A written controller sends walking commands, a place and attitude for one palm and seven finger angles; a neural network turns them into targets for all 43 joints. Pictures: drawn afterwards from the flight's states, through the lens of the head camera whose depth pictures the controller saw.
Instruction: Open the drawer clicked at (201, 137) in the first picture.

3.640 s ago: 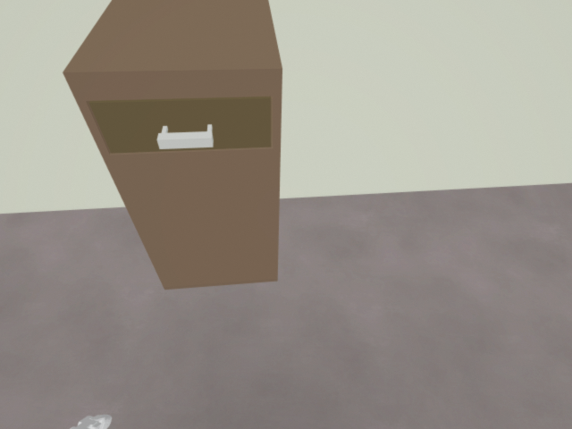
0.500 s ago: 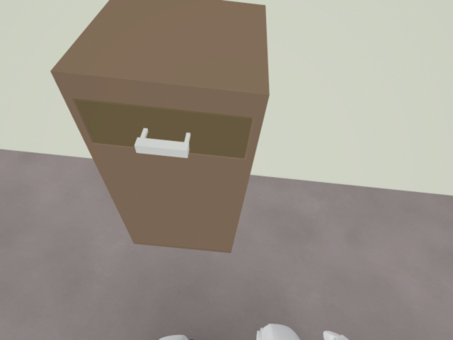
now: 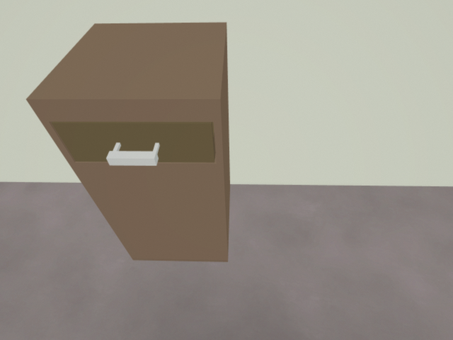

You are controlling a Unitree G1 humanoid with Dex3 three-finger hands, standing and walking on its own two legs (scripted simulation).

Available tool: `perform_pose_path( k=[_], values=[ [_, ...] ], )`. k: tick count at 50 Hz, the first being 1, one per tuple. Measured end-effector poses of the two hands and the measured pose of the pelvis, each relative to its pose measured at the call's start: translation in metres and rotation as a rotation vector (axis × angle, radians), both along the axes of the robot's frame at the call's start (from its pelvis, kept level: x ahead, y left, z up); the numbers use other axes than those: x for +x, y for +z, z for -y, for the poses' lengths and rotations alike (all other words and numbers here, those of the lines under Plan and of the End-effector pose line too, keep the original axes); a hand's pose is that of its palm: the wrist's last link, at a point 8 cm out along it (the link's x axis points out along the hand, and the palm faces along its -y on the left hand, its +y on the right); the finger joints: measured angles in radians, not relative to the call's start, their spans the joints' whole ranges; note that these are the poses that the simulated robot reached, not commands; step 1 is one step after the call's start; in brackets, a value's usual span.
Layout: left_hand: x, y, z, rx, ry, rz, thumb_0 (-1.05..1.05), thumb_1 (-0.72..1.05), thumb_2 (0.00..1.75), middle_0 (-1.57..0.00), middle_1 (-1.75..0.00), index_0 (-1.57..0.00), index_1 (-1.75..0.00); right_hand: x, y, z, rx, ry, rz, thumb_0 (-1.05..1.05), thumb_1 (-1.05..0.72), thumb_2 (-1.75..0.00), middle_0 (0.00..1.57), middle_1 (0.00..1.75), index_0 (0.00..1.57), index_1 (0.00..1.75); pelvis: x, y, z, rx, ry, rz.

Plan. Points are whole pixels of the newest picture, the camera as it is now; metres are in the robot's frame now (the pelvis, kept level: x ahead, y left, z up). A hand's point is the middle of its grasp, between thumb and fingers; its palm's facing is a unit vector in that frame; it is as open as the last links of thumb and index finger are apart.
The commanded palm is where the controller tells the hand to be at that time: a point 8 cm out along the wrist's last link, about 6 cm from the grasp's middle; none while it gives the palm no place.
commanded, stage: come to a stop and stand still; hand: left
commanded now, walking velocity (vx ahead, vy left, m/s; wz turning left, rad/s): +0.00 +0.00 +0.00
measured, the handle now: (135, 152) +0.55 +0.27 -0.02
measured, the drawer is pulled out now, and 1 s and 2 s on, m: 0.00 0.00 0.00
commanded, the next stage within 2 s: look again from close up in 0.22 s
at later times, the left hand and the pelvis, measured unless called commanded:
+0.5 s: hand out of the picture -0.05 +0.18 -0.18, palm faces +0.03 -0.98 -0.18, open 7.4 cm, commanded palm none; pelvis -0.03 +0.02 +0.00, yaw +0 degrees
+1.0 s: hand out of the picture +0.07 +0.21 -0.14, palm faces -0.04 -0.92 -0.39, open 7.3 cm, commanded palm +0.10 +0.24 -0.05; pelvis +0.00 +0.02 +0.00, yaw -1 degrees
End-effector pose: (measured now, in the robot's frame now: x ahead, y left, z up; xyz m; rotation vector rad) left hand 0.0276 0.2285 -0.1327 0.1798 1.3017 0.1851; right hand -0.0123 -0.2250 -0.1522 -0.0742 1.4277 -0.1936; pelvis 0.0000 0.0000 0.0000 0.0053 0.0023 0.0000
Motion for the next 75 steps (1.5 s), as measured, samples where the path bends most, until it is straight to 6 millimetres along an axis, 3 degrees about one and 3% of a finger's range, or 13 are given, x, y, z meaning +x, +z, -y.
perform_pose_path(
  k=[7,18,24,34,46,48,52,55,58,61,64,69,75],
  values=[
    [-0.024,-0.014,0.002,-0.048,0.050,-0.041,0.01,0.93,0.90,-0.20,-0.30,-0.20,-0.29,-0.021,0.009,-0.011,-0.022,0.041,-0.048,0.01,-0.91,-0.90,0.20,0.29,0.20,0.29,-0.008,0.001,0.000,-0.009,0.003,0.006],
    [-0.067,-0.014,0.012,-0.076,0.042,-0.104,0.01,0.91,0.90,-0.20,-0.30,-0.20,-0.29,-0.013,0.009,-0.018,-0.018,0.065,0.023,0.01,-0.92,-0.90,0.20,0.30,0.20,0.30,-0.020,0.003,-0.008,-0.018,-0.004,0.024],
    [-0.083,-0.015,-0.002,-0.064,0.023,-0.132,0.01,0.90,0.90,-0.20,-0.30,-0.20,-0.29,-0.012,0.004,-0.025,-0.010,0.079,0.075,0.01,-0.92,-0.90,0.20,0.29,0.20,0.29,-0.027,-0.003,-0.019,-0.015,0.003,0.019],
    [-0.066,-0.008,-0.023,-0.028,0.023,-0.101,0.01,0.91,0.90,-0.20,-0.30,-0.20,-0.29,-0.020,0.002,-0.045,0.027,0.091,0.041,0.01,-0.91,-0.90,0.20,0.29,0.20,0.30,-0.019,0.000,-0.027,-0.001,0.001,0.012],
    [-0.040,-0.010,-0.009,-0.044,0.012,-0.101,0.01,0.91,0.90,-0.20,-0.30,-0.20,-0.29,-0.007,0.003,-0.041,0.023,0.079,0.013,0.00,-0.91,-0.90,0.20,0.30,0.20,0.30,-0.002,0.000,-0.023,-0.003,-0.004,-0.001],
    [-0.013,0.004,-0.017,0.032,-0.098,0.002,0.03,0.93,0.90,-0.20,-0.30,-0.21,-0.30,0.003,0.008,-0.030,-0.023,0.081,0.083,0.02,-0.92,-0.90,0.20,0.30,0.21,0.30,0.000,-0.001,-0.021,0.002,-0.021,-0.001],
    [0.074,0.071,-0.034,0.284,-0.230,0.406,0.04,0.92,0.89,-0.20,-0.32,-0.21,-0.32,0.050,0.018,-0.003,-0.107,0.068,0.353,0.03,-0.93,-0.90,0.20,0.30,0.21,0.30,0.003,-0.005,-0.020,0.013,-0.011,-0.020],
    [0.135,0.125,-0.026,0.515,-0.444,0.648,0.04,0.86,0.87,-0.20,-0.34,-0.21,-0.34,0.101,0.028,0.013,-0.131,0.110,0.539,0.03,-0.92,-0.90,0.20,0.30,0.21,0.30,0.001,-0.009,-0.018,0.013,-0.010,-0.057],
    [0.166,0.159,-0.009,0.729,-0.639,0.792,0.03,0.80,0.85,-0.20,-0.38,-0.21,-0.37,0.153,0.046,0.023,-0.133,0.138,0.685,0.02,-0.92,-0.90,0.20,0.29,0.20,0.30,-0.001,-0.014,-0.014,0.022,-0.039,-0.099],
    [0.159,0.156,0.011,0.815,-0.787,0.814,0.02,0.74,0.82,-0.20,-0.42,-0.21,-0.41,0.196,0.065,0.028,-0.112,0.168,0.762,0.02,-0.91,-0.90,0.20,0.29,0.20,0.29,0.000,-0.019,-0.007,0.034,-0.078,-0.134],
    [0.128,0.133,0.025,0.810,-0.895,0.750,0.01,0.67,0.79,-0.21,-0.46,-0.22,-0.45,0.232,0.080,0.026,-0.100,0.250,0.797,0.01,-0.91,-0.90,0.20,0.29,0.20,0.29,-0.001,-0.024,0.001,0.042,-0.090,-0.155],
    [0.079,0.108,0.017,0.896,-0.976,0.620,0.01,0.53,0.74,-0.23,-0.53,-0.24,-0.53,0.273,0.079,0.013,-0.101,0.402,0.795,0.01,-0.91,-0.90,0.20,0.29,0.20,0.29,-0.001,-0.036,0.013,0.042,-0.057,-0.195],
    [0.111,0.145,-0.005,1.173,-0.915,0.786,0.01,0.38,0.68,-0.26,-0.62,-0.27,-0.62,0.280,0.046,-0.013,-0.027,0.441,0.774,0.01,-0.90,-0.90,0.20,0.29,0.20,0.30,-0.002,-0.053,0.018,0.031,-0.012,-0.213]
  ],
)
